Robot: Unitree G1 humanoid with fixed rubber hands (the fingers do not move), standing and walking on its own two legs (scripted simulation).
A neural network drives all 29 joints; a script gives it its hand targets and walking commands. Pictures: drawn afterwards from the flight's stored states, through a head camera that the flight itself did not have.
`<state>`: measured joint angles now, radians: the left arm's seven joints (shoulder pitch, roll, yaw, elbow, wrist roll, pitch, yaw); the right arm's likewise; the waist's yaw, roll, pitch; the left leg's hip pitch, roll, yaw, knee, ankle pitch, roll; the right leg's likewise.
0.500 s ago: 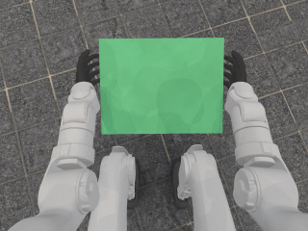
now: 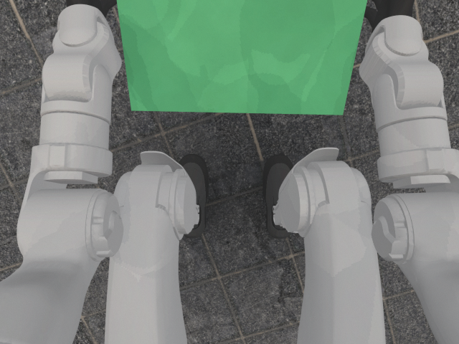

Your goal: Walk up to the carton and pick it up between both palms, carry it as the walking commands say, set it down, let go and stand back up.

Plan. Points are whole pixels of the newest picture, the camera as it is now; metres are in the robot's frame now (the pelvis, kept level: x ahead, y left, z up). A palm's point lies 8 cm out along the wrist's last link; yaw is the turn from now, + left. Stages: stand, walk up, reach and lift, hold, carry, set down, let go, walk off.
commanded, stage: set down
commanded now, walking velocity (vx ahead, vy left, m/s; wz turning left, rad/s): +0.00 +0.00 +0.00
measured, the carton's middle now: (238, 22) +0.53 -0.01 -0.24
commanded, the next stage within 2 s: none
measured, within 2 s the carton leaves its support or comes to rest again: rests again in 1.40 s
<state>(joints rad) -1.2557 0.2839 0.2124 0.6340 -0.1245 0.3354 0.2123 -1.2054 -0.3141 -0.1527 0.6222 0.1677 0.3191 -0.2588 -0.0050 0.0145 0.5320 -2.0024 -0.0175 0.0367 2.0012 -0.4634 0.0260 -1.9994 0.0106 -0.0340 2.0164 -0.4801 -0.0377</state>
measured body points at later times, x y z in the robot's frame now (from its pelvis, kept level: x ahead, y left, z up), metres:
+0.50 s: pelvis +0.01 -0.01 -0.05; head +0.37 -0.02 +0.21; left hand +0.57 +0.17 -0.20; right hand +0.55 -0.21 -0.22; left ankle +0.16 +0.11 -0.39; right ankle +0.15 -0.10 -0.39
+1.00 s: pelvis +0.01 +0.01 -0.07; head +0.36 +0.00 +0.19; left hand +0.57 +0.18 -0.23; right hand +0.56 -0.20 -0.23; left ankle +0.16 +0.11 -0.39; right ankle +0.15 -0.10 -0.39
